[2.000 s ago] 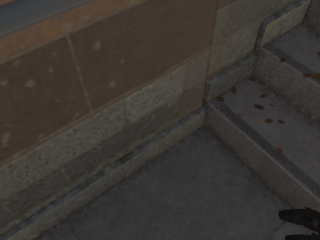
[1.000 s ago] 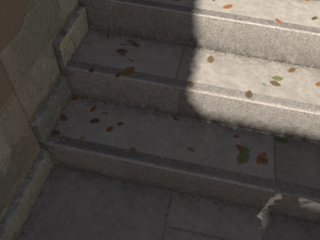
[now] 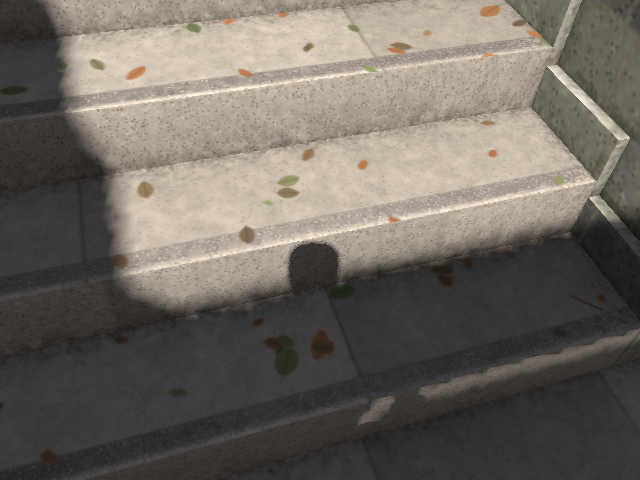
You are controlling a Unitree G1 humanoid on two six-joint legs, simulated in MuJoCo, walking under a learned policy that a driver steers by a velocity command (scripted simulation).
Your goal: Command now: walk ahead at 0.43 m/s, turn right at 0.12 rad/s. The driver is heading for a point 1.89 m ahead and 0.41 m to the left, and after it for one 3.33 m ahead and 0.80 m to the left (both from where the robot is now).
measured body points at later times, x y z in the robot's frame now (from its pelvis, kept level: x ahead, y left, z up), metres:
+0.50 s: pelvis +0.25 -0.05 +0.00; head +0.27 -0.06 +0.45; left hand +0.32 +0.24 -0.11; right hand +0.41 -0.32 -0.11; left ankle +0.28 +0.11 -0.67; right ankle +0.26 -0.15 -0.75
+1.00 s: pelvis +0.51 +0.13 +0.05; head +0.56 +0.15 +0.49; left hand +0.51 +0.42 -0.08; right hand +0.76 -0.02 -0.05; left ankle +0.59 +0.22 -0.58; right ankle +0.40 -0.12 -0.51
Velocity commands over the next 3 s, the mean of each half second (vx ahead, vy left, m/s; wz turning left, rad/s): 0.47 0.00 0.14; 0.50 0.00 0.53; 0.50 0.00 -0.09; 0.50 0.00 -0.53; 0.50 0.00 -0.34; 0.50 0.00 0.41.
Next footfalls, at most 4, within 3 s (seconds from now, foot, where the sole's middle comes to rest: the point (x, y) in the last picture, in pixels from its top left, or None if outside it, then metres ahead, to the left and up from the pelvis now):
0.26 right None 0.30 -0.15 -0.78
0.88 left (183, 395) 0.62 0.24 -0.61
1.42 right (185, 218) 0.93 0.25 -0.44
1.88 left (60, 76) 1.18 0.51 -0.27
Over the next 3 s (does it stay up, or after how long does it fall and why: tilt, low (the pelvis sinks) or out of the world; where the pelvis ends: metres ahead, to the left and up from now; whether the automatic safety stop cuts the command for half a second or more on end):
stays up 1.64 0.25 0.68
